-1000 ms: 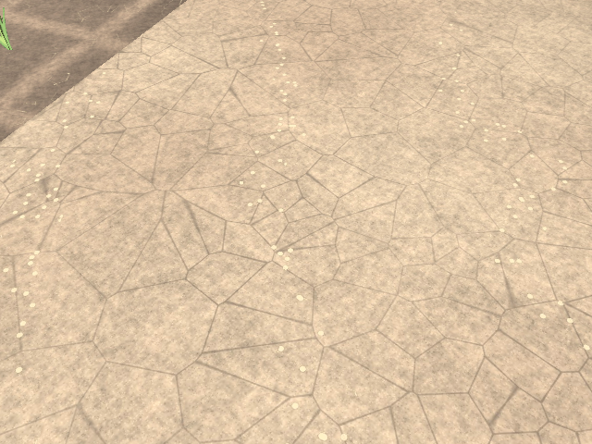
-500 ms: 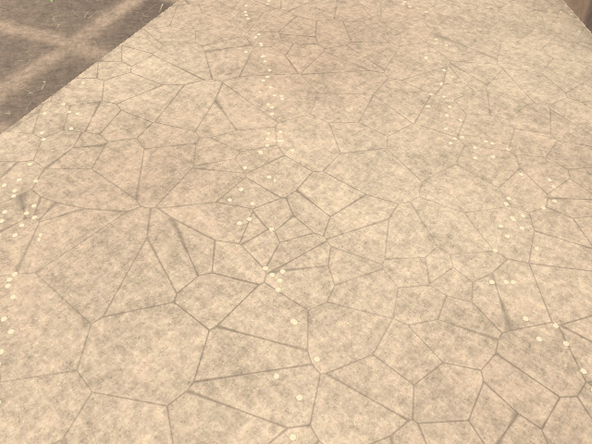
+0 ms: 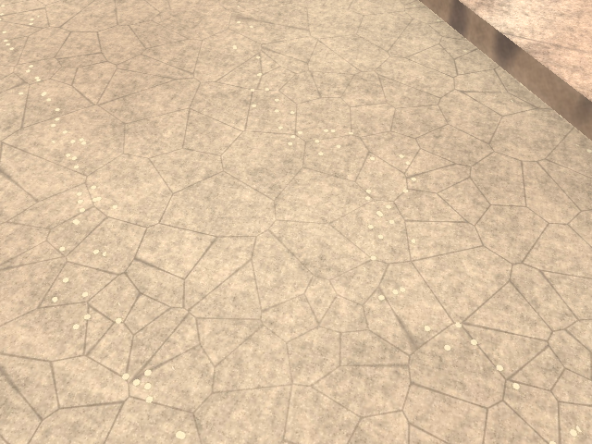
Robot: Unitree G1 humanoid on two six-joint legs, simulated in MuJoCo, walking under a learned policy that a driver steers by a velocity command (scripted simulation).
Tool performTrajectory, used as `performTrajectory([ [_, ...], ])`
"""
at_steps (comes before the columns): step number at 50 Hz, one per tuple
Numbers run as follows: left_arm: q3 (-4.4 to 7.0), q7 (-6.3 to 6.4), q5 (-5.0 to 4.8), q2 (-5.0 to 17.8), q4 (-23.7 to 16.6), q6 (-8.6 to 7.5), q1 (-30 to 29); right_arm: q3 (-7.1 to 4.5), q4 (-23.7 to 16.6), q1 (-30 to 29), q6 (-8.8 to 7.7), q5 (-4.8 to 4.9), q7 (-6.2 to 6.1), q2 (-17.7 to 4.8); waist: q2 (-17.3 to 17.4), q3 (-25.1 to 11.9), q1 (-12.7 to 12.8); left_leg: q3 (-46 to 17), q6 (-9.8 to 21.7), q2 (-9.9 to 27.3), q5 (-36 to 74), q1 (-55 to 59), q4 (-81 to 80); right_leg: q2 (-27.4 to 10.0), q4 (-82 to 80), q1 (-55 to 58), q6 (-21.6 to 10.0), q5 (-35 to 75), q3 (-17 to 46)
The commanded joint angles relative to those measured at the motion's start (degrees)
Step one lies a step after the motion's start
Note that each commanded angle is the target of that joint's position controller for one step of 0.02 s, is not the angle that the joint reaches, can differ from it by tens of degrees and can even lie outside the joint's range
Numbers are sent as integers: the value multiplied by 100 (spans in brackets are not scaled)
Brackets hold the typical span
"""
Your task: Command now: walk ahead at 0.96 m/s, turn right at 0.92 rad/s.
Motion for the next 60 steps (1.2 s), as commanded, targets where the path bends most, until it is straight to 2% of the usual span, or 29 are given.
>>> performTrajectory([
  [1, 482, 160, 133, 1584, 180, 118, 1791, -68, -1685, -1665, -457, 30, 129, -805, -88, -1180, 669, -1770, 159, -556, -132, -5618, 3826, -2042, -2888, 4936, -1355, -1593, 5590],
  [3, 337, 250, 116, 1019, 364, -41, 1631, -34, -1654, -1630, -514, -7, 119, -833, 850, -218, 107, -1834, 142, -58, 177, -5176, 2733, -1799, -3197, 3327, -886, -894, 4788],
  [6, 163, 342, -34, 751, 241, -302, 1269, 48, -1643, -1431, -148, -290, 177, -708, 795, 126, -407, -1776, -191, 268, 49, -4399, 1907, -1088, -3229, 1716, -681, 20, 3649],
  [11, 169, 261, -76, 865, 284, -476, 1897, 245, -2359, -3020, -66, -159, 308, -562, 265, 532, 94, -1168, -263, 74, 1909, -3914, -858, -473, -3446, 1035, -280, 2110, 2802],
  [14, 145, 230, -179, 818, 452, -526, 2379, 310, -2476, -3344, -116, -57, 348, -482, -49, 230, 466, -921, 107, -286, 3093, -3333, -2053, -675, -3498, 1919, 64, 3739, 2670],
  [16, 136, 269, -160, 927, 498, -550, 2417, 284, -2534, -3348, -140, -29, 285, -602, -251, 87, 455, -896, 330, -489, 2942, -3088, -2496, -865, -3073, 2672, 235, 5274, 2598],
  [18, 193, 329, -33, 1248, 531, -559, 2288, 78, -2346, -2528, -172, -28, 166, -1084, -465, -510, -42, -1042, 511, -822, 2231, -2236, -2723, -1085, -1978, 3451, 436, 6592, 2708],
  [19, 242, 343, 85, 1460, 500, -529, 2049, -66, -2084, -1606, -163, 65, 88, -1388, -550, -1029, -579, -1080, 584, -846, 1739, -1404, -2682, -1111, -970, 3479, 482, 6732, 2658],
  [20, 231, 337, 174, 1382, 430, -512, 1622, -184, -1741, -326, -127, 76, -19, -1595, -453, -1447, -1334, -1181, 655, -560, 1434, -105, -2613, -903, 518, 2745, 522, 6122, 2442],
  [21, 68, 332, 255, 712, 236, -561, 1388, -288, -1504, 792, -88, -36, -114, -1968, 521, -1975, -1632, -2325, 762, 466, -68, 1039, -2226, -388, 2975, 1557, 568, 2784, 2034],
  [22, -86, 230, -247, 121, 66, -600, 2651, -360, -1407, 278, -117, -191, 34, -2187, 2720, -2492, -458, -6266, 1765, 1690, -721, 2026, -3745, 561, 4461, -390, 883, -892, 2068],
  [23, -119, 301, -58, 549, 172, -562, 2085, -302, -1585, -480, -94, -101, 169, -1496, 1167, -1594, -530, -6124, 1784, 1323, -1478, 1391, -4118, -87, 4326, -1025, 723, -380, 2022],
  [25, -128, 219, 133, 631, -114, -547, 1003, -160, -1405, -724, -123, -29, 248, -864, -117, -645, -434, -4739, 1708, 862, -616, -33, -4179, -537, 3661, -1001, 759, 95, 1813],
  [27, -230, 123, 331, 358, -441, -474, 697, -87, -1079, -466, -163, 14, 202, -749, 111, -219, -134, -4189, 1641, 453, -188, -950, -4363, -804, 3111, -912, 925, -25, 1734],
  [29, -319, 81, 396, 262, -678, -424, 518, -118, -932, -258, -230, 113, 170, -884, 317, 37, 8, -4011, 1719, 332, -28, -1341, -4630, -1034, 2504, -1128, 1140, -193, 1660],
  [33, -518, -66, 206, 277, -1213, -463, -594, -258, -1149, -538, -276, 122, 154, -1251, 418, 412, -43, -3108, 1526, -157, 759, -2938, -5298, -1024, -128, 283, 1507, 1206, 1204],
  [35, -513, -66, 116, 345, -1207, -454, -743, -345, -1168, -371, -303, 205, 230, -1495, 447, 253, -185, -3102, 1413, -84, 1534, -2969, -5444, -781, -545, 1177, 1534, 1885, 983],
  [38, -389, 83, 128, 648, -1180, -475, -657, -371, -1104, -44, -246, 235, 235, -1544, 415, -49, -240, -3106, 1137, 0, 2980, -1694, -4498, -638, -1207, 1336, 1431, 1645, 1061],
  [40, -206, 234, 173, 947, -843, -536, 586, -425, -1093, -38, -199, 205, 233, -1746, 266, -937, 369, -2817, 903, -340, 4132, -1668, -2390, -482, -1340, 2878, 1284, 910, 968],
  [41, -64, 363, 263, 1288, -706, -563, 1640, -382, -1215, -234, -223, 220, 252, -1555, 91, -1548, 894, -2652, 788, -619, 3207, -2598, -740, -1308, -1308, 4179, 1138, -30, 1710],
  [42, 59, 460, 445, 1712, -609, -540, 2453, -170, -1447, -162, -257, 256, 202, -616, -1072, -2247, 907, -2228, 781, -1022, -659, -3947, 1134, -2974, -1738, 5403, 988, -2116, 3775],
  [43, 137, 422, 359, 1892, -619, -467, 2089, -101, -1735, 177, -203, 416, 181, -659, -2038, -2623, 449, -1956, 810, -1004, -693, -4834, 2228, -3562, -2912, 5273, 495, -3163, 6254],
  [44, 39, 403, 306, 1214, -713, -438, 1463, -142, -1610, -399, -79, 260, 147, -958, -947, -1488, 388, -1834, 824, -543, -67, -5269, 2445, -3159, -2965, 4455, 540, -3259, 5356],
  [45, -56, 366, 242, 797, -682, -461, 1227, -150, -1629, -788, -28, 156, 214, -979, -404, -856, 365, -1760, 779, -364, 302, -5223, 2142, -2850, -2870, 3756, 615, -2040, 4211],
  [47, -122, 354, 232, 555, -433, -520, 1314, -144, -1686, -1043, 110, 37, 362, -814, -314, -368, 132, -1778, 666, -110, 427, -4928, 1817, -2403, -2983, 2951, 788, -282, 2814],
  [50, -164, 280, 44, 306, -47, -658, 1625, -58, -2030, -1609, 325, -13, 484, -580, -453, -98, -37, -1634, 617, 71, 586, -5273, 1690, -2252, -3129, 2849, 961, 1369, 1673],
  [56, -104, 320, 58, 683, 149, -748, 1461, 128, -2644, -2823, 327, -1, 726, -680, -101, 473, -243, -746, 832, -188, 2120, -4321, -661, -1777, -3758, 2267, 1224, 3073, -231],
  [58, -61, 362, 57, 957, 224, -718, 1812, 132, -2615, -2921, 315, 4, 730, -779, -81, 348, -233, -196, 1036, -688, 2103, -3612, -1193, -1731, -3266, 2680, 1358, 5664, -514],
  [60, 29, 469, 36, 1321, 160, -570, 1834, 69, -2338, -2020, 257, -68, 657, -987, -257, -178, -743, -85, 1154, -1173, 1814, -2576, -1562, -1867, -1637, 2999, 1420, 7606, -484],
])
